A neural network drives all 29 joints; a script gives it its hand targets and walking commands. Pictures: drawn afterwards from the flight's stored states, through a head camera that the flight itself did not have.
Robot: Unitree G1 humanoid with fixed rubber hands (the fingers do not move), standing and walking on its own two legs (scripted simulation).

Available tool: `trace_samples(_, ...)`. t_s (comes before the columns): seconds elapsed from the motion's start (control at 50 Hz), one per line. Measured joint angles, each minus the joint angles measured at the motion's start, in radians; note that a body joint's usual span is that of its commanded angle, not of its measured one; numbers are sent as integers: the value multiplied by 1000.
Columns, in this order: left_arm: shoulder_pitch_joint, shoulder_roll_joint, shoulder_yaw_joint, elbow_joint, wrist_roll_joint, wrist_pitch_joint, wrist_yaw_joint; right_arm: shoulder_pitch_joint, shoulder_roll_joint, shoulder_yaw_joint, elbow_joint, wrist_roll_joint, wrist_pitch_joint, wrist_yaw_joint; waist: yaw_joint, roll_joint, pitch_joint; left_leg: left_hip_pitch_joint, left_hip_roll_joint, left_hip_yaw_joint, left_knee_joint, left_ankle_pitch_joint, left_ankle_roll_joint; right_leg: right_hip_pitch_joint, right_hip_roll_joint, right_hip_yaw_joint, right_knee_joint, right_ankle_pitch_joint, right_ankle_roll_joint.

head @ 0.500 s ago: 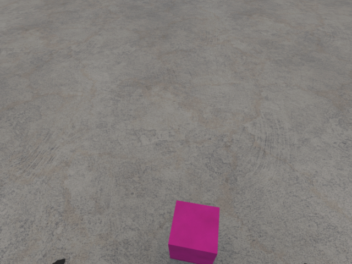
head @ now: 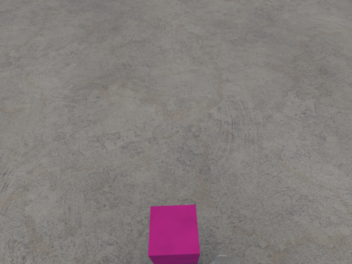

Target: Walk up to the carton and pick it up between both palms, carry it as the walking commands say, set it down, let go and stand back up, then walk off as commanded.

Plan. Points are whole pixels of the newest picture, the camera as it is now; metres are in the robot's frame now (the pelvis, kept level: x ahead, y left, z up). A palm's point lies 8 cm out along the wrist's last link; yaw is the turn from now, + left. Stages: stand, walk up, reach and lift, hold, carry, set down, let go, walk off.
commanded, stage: stand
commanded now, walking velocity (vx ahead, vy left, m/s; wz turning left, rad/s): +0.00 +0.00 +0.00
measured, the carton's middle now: (174, 235) +0.34 +0.04 -0.64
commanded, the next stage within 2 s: none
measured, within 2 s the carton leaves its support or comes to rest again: neither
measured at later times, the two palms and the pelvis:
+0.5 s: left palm out of the picture +0.13 +0.22 -0.13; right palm out of the picture +0.09 -0.26 -0.12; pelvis +0.08 -0.02 +0.01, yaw -6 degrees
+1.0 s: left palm out of the picture +0.13 +0.21 -0.13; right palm out of the picture +0.09 -0.24 -0.13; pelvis +0.11 -0.01 +0.01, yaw -6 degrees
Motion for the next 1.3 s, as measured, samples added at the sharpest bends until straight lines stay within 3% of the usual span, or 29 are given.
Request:
trace_samples(0.04,-18,0,4,-13,-3,-8,3,16,5,-1,-3,4,1,10,-8,3,20,-26,34,10,125,-72,-16,45,12,-18,-129,134,-21)
trace_samples(0.06,-28,-5,10,-17,-2,-17,9,18,9,-1,-7,6,2,15,-6,6,32,-75,52,1,258,-93,-15,42,24,-25,-117,171,-40)
trace_samples(0.12,-27,-34,10,-10,-11,-22,24,-9,21,-2,-29,23,21,12,-2,17,48,-241,26,-90,643,-174,-6,58,52,-28,-92,105,-67)
trace_samples(0.16,-11,-54,3,0,-10,-13,37,-37,34,1,-46,19,29,8,0,21,46,-309,23,-93,711,-152,0,97,66,-27,-148,112,-65)
trace_samples(0.28,17,-89,-7,8,2,0,53,-98,88,14,-78,16,45,-3,20,7,23,-346,6,-85,422,-96,9,162,91,-14,-261,159,-72)
trace_samples(0.36,34,-95,-11,19,-5,20,56,-85,111,22,-62,8,45,-9,27,5,-10,-266,0,-82,164,88,31,170,109,-10,-240,135,-60)
trace_samples(0.42,47,-96,-13,33,-13,36,55,-58,137,33,-38,0,40,-6,32,-26,-36,-233,-14,-64,132,118,52,198,97,9,-258,107,-46)
trace_samples(0.46,57,-100,-14,43,-13,35,54,-49,143,38,-29,5,35,-6,35,-38,-44,-201,-25,-53,90,121,55,227,88,16,-306,157,-39)
trace_samples(0.54,77,-108,-14,76,-8,14,54,-54,142,35,-22,17,14,-8,33,-36,-42,-149,-38,-44,15,143,57,262,78,26,-346,155,-35)
trace_samples(0.78,96,-128,-19,145,-15,5,75,-50,142,26,17,18,10,-14,25,-15,-22,-102,-43,-34,-15,124,63,297,76,40,-359,130,-28)
trace_samples(1.3,88,-157,-10,179,-15,9,85,2,173,21,67,15,3,-20,21,-15,-16,-82,-52,-39,-30,124,69,318,68,41,-374,130,-19)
